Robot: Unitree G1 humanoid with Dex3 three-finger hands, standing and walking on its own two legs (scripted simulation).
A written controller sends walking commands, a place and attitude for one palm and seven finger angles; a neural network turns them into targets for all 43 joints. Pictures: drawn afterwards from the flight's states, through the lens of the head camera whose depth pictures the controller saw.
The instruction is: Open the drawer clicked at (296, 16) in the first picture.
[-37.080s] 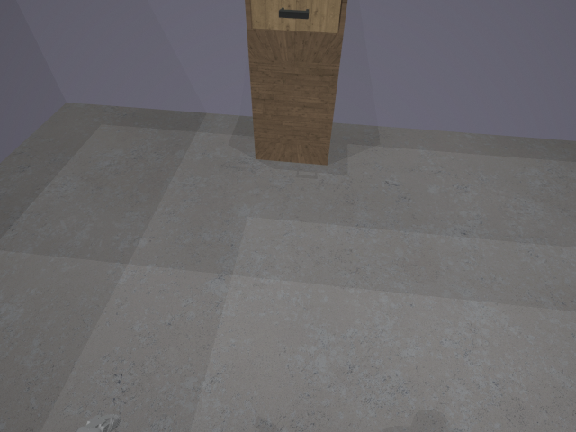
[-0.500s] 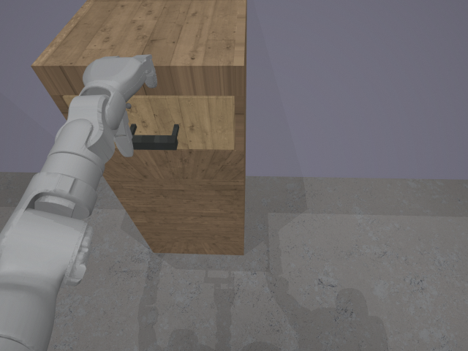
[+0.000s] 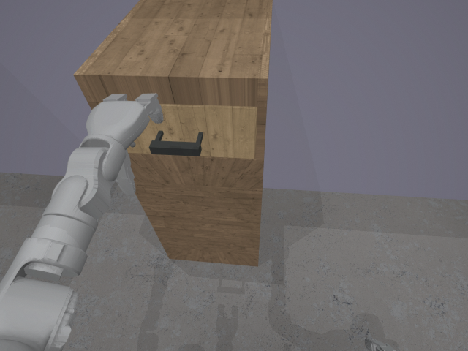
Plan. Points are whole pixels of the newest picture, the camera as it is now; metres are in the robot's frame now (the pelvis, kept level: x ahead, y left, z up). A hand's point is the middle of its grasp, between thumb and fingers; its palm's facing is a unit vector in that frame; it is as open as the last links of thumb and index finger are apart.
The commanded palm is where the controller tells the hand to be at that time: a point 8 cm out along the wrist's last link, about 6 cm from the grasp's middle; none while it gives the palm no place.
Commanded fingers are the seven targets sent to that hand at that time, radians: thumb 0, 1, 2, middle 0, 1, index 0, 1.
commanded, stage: draw the hand back to the body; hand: left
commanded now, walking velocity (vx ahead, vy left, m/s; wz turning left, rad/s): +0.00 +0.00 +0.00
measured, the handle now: (177, 141) +0.56 +0.16 +0.02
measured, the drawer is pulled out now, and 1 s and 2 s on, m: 0.00 0.00 0.00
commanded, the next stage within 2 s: step back with the hand held close in 1.28 s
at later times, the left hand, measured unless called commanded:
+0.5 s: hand (107, 187) +0.29 +0.18 +0.19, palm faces +0.22 -0.93 -0.30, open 13.3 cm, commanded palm +0.24 +0.23 +0.21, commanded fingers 0.00 -0.08 0.48 -0.27 -0.93 -0.27 -0.93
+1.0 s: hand (26, 297) +0.16 +0.21 +0.19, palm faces +0.45 -0.81 -0.38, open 9.3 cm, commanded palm +0.10 +0.26 +0.20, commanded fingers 0.00 0.80 0.86 -0.21 -0.37 -0.21 -0.37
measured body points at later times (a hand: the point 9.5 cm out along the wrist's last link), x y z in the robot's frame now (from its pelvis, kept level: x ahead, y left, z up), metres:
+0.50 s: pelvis -0.01 -0.01 +0.01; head -0.01 -0.02 +0.46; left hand +0.27 +0.23 +0.21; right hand +0.21 -0.19 -0.07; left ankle -0.03 +0.10 -0.73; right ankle -0.02 -0.12 -0.73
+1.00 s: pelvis -0.01 -0.03 +0.01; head -0.04 -0.05 +0.46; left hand +0.13 +0.26 +0.21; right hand +0.19 -0.24 -0.07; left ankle -0.03 +0.10 -0.73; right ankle -0.02 -0.12 -0.73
